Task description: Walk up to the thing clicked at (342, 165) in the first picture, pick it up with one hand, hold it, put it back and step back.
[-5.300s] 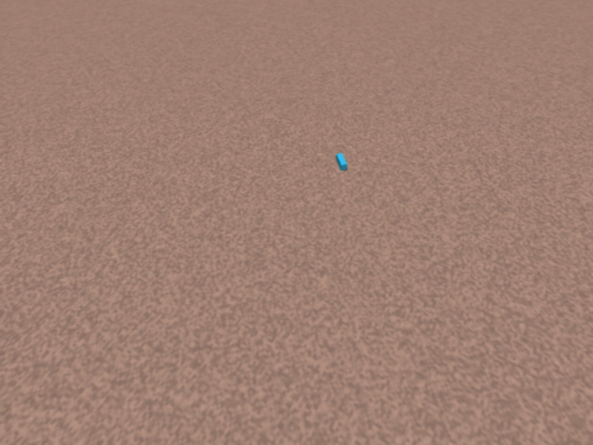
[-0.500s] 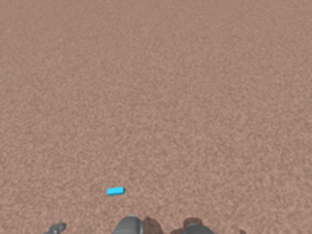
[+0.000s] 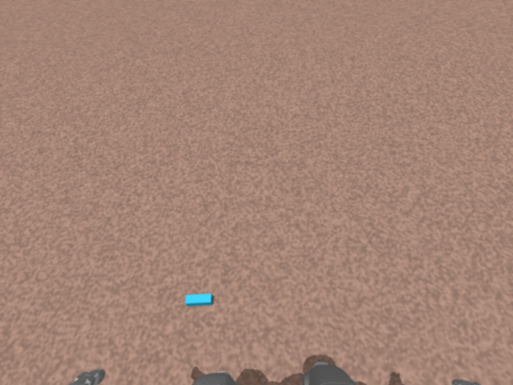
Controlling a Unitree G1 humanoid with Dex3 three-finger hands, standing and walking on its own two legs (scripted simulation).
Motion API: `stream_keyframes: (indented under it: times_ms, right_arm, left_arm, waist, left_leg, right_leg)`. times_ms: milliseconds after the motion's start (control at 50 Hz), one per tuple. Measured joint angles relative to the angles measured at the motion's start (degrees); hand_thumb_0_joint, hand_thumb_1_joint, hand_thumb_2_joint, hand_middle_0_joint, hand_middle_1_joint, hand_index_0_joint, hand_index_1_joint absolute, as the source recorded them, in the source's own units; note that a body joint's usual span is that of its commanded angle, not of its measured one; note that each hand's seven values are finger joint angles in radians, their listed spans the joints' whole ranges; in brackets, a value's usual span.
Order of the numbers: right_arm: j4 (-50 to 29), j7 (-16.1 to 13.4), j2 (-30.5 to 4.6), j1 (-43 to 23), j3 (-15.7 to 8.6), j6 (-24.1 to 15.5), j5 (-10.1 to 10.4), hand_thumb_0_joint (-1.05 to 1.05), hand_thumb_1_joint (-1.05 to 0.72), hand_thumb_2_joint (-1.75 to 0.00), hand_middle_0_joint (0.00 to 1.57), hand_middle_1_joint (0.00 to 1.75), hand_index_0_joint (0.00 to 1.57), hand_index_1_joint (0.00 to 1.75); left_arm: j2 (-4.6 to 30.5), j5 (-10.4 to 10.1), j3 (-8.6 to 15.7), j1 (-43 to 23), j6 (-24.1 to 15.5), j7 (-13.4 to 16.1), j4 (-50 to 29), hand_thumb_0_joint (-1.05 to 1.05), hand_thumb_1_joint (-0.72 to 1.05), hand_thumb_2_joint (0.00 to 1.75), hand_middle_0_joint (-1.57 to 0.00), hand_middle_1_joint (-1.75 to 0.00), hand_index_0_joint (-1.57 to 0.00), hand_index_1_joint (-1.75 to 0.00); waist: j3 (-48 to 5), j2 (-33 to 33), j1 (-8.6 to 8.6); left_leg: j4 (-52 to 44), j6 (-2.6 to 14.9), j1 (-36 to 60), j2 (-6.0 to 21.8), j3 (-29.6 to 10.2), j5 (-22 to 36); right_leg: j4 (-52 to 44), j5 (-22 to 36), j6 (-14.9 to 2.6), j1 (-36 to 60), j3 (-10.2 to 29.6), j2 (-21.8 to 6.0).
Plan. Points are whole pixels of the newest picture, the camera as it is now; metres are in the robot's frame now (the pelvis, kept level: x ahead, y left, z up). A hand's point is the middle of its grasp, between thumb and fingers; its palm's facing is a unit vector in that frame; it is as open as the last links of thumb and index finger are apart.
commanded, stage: walk up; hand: left
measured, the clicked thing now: (199, 300) +0.46 +0.27 -0.73
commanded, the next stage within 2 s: stand in 1.00 s
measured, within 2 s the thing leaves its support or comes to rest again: neither
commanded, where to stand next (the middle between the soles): +0.09 +0.00 m, yaw +2 degrees
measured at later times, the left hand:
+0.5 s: hand out of the picture +0.09 +0.26 -0.12, palm faces +0.03 -0.94 -0.34, open 7.4 cm
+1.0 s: hand out of the picture +0.11 +0.25 -0.12, palm faces +0.02 -0.94 -0.33, open 7.4 cm
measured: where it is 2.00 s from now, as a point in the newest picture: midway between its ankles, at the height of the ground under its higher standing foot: outside the picture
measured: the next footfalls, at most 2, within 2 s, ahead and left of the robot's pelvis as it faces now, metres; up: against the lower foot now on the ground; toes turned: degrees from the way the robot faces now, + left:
none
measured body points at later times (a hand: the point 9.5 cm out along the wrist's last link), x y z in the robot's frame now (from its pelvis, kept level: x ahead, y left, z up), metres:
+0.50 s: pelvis +0.01 +0.00 +0.03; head +0.02 +0.00 +0.48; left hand +0.09 +0.31 -0.10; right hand +0.12 -0.29 -0.10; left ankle +0.03 +0.13 -0.71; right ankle +0.05 -0.12 -0.71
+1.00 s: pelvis +0.03 +0.00 +0.03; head +0.04 +0.00 +0.48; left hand +0.11 +0.30 -0.10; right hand +0.11 -0.29 -0.10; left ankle +0.03 +0.13 -0.71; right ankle +0.05 -0.12 -0.71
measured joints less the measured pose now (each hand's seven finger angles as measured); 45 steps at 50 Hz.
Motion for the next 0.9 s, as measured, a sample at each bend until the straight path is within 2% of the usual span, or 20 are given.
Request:
stream_keyframes:
  times_ms: [80,300,520,900]
  right_arm:
    - [2.3,0.4,1.4,0.1,1.4,0.2,0.2,0.01,-0.91,-0.90,0.21,0.30,0.20,0.30]
    - [6.1,1.1,4.0,-1.2,3.1,0.0,0.2,0.01,-0.91,-0.90,0.21,0.30,0.20,0.30]
    - [7.8,0.7,3.6,-3.6,2.7,-0.4,0.7,0.01,-0.91,-0.90,0.21,0.30,0.20,0.30]
    - [9.1,0.6,3.8,-2.9,2.3,0.2,0.5,0.01,-0.91,-0.90,0.21,0.30,0.20,0.30]
  left_arm:
    - [-0.1,-0.1,-0.4,0.3,-0.7,-0.4,1.9,0.01,0.90,0.90,-0.20,-0.30,-0.20,-0.30]
    - [-1.2,-0.6,-1.3,-0.3,-0.9,-1.4,6.3,0.01,0.90,0.90,-0.20,-0.30,-0.20,-0.30]
    - [-1.7,-0.6,-1.2,-1.4,-1.5,-1.3,9.0,0.01,0.90,0.90,-0.20,-0.30,-0.20,-0.30]
    - [-2.0,-0.3,-0.7,-2.4,-1.2,-1.2,9.3,0.01,0.90,0.90,-0.20,-0.30,-0.20,-0.30]
  waist:
    - [-1.1,0.8,0.11]
    - [-5.1,0.7,0.08]
    - [-5.0,1.8,0.16]
    - [-4.8,1.2,-0.62]
  left_leg:
    - [-1.4,-0.26,1.3,1.8,-1.2,0.6]
    - [-9.9,-0.25,6.0,1.8,-1.9,4.6]
    - [-16.4,-0.43,9.5,1.9,-2.3,7.4]
    - [-19.0,-0.55,10.9,1.9,-2.7,8.1]
  right_leg:
    - [-5.6,2.9,-0.06,3.3,-1.2,1.9]
    - [-15.2,7.2,0.12,8.9,-2.0,2.0]
    - [-21.8,9.9,0.29,12.7,-2.5,2.1]
    - [-24.3,10.4,0.27,14.1,-2.9,2.1]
